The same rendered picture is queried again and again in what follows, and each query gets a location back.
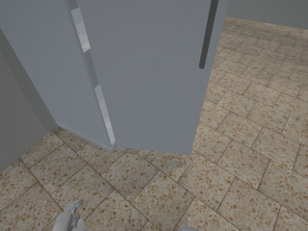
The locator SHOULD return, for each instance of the fridge door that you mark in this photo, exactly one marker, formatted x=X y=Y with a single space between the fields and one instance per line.
x=147 y=55

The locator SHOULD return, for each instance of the handle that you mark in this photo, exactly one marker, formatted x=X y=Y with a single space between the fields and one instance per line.
x=208 y=33

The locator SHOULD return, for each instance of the left robot hand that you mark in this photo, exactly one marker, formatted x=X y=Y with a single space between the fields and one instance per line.
x=66 y=220

